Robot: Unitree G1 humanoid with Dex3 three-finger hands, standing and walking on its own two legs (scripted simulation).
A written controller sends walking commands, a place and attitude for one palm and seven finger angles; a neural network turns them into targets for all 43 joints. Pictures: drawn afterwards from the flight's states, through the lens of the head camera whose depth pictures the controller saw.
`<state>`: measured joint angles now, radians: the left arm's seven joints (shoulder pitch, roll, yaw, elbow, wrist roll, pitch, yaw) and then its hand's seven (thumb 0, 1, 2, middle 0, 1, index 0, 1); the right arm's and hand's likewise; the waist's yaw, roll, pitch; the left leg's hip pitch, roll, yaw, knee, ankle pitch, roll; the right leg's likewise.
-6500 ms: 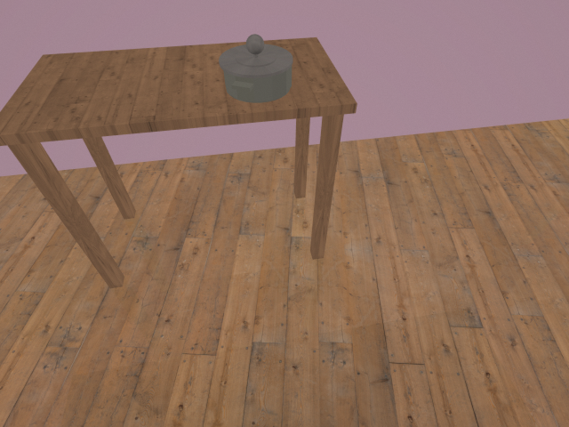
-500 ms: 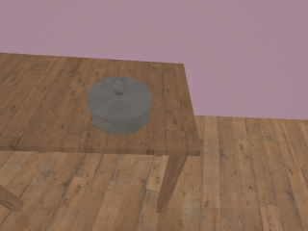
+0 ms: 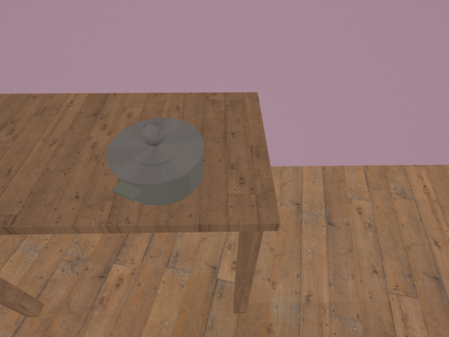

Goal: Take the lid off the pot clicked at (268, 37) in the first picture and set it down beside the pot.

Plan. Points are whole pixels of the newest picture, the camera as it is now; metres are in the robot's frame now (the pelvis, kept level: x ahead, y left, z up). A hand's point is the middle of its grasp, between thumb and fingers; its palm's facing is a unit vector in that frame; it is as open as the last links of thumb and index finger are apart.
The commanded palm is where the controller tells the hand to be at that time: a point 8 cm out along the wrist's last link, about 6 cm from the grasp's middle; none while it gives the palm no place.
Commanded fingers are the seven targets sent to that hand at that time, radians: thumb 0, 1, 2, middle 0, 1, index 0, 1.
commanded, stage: come to a stop and stand still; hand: left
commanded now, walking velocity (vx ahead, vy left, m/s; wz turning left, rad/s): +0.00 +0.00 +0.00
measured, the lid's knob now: (152, 133) +0.47 +0.18 +0.11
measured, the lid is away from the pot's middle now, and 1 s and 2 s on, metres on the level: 0.00 0.00 0.00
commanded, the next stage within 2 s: look again from close up in 0.06 s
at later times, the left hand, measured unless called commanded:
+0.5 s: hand out of the picture -0.01 +0.21 -0.18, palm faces +0.04 -0.98 -0.20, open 7.4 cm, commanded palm none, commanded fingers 0.00 0.90 0.90 -0.20 -0.30 -0.20 -0.30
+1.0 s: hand out of the picture +0.02 +0.22 -0.18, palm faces +0.02 -0.98 -0.20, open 7.3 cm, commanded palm none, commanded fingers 0.00 0.90 0.90 -0.20 -0.30 -0.20 -0.30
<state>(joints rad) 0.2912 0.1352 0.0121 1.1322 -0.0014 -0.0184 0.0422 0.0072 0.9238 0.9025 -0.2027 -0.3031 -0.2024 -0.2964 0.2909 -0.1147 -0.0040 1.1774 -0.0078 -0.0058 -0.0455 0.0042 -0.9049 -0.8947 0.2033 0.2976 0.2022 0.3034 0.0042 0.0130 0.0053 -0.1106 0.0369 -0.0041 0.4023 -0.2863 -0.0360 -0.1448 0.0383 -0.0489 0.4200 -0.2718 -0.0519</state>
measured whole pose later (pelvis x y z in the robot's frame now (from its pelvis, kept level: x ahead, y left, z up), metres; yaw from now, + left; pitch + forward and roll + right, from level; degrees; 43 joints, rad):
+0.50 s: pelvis -0.02 +0.04 -0.01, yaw +0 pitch +0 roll -1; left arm 0.30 0.15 0.00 1.06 0.01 0.00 0.04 0.00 0.91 0.90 -0.20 -0.30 -0.20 -0.30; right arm 0.29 -0.16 0.00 1.06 -0.02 -0.01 -0.03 0.01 -0.93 -0.89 0.20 0.30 0.20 0.30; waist 0.01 0.01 0.00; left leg -0.21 -0.01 0.04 0.54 -0.33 0.04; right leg -0.22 -0.01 -0.03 0.52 -0.30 0.00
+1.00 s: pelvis +0.00 +0.04 -0.01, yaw -1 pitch +0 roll +0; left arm 0.27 0.16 0.00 1.06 0.00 0.00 0.05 0.00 0.91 0.90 -0.20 -0.30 -0.20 -0.30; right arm 0.25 -0.16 0.00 1.10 -0.01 -0.02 -0.03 0.01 -0.91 -0.89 0.20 0.30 0.20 0.30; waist 0.01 -0.01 0.04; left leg -0.15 -0.03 0.05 0.48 -0.32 0.04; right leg -0.19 -0.02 -0.01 0.51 -0.31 0.01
